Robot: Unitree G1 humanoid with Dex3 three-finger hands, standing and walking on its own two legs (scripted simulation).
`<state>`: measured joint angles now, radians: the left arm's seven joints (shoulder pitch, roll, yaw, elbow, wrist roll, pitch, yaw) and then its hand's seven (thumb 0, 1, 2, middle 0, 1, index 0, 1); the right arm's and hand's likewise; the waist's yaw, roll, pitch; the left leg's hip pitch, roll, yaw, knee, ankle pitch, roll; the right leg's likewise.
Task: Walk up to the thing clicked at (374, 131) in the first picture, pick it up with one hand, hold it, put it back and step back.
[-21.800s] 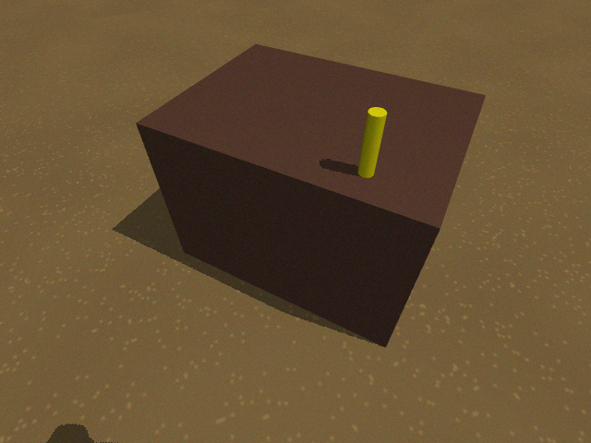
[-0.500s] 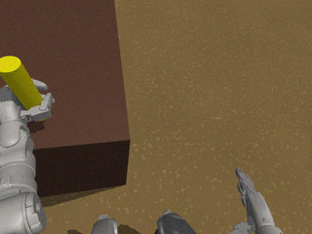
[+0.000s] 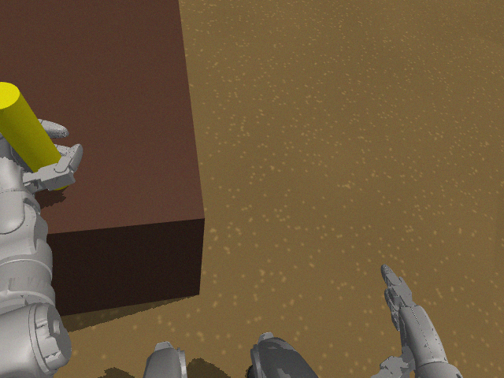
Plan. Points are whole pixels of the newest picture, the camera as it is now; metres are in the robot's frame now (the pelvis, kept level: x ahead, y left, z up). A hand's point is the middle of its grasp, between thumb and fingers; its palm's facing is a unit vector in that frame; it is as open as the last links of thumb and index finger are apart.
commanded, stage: open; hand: left
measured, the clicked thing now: (33, 144) +0.48 +0.24 +0.06
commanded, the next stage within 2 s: withdraw in 0.20 s
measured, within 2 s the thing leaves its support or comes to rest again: neither
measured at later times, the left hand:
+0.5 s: hand (38, 148) +0.49 +0.24 +0.05, palm faces +0.25 -0.97 +0.01, open 14.6 cm
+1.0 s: hand out of the picture +0.45 +0.38 +0.12, palm faces +0.44 -0.86 -0.25, open 17.5 cm
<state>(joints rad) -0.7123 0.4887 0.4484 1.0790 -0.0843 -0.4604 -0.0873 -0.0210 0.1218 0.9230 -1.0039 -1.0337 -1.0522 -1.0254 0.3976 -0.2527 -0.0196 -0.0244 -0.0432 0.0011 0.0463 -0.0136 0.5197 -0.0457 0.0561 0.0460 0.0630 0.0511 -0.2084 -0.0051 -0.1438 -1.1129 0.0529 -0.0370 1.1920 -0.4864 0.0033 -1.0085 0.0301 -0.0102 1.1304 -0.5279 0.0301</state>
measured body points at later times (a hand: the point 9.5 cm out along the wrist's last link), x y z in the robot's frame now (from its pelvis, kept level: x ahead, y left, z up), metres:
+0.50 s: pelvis +0.00 +0.00 +0.00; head +0.13 +0.04 +0.43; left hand +0.47 +0.30 +0.05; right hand +0.16 -0.26 +0.01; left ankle +0.03 +0.11 -0.64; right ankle +0.00 -0.14 -0.64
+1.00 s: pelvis +0.02 +0.01 +0.05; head +0.10 +0.04 +0.49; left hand +0.42 +0.42 +0.14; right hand +0.16 -0.25 +0.01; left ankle +0.03 +0.11 -0.64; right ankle +0.00 -0.14 -0.64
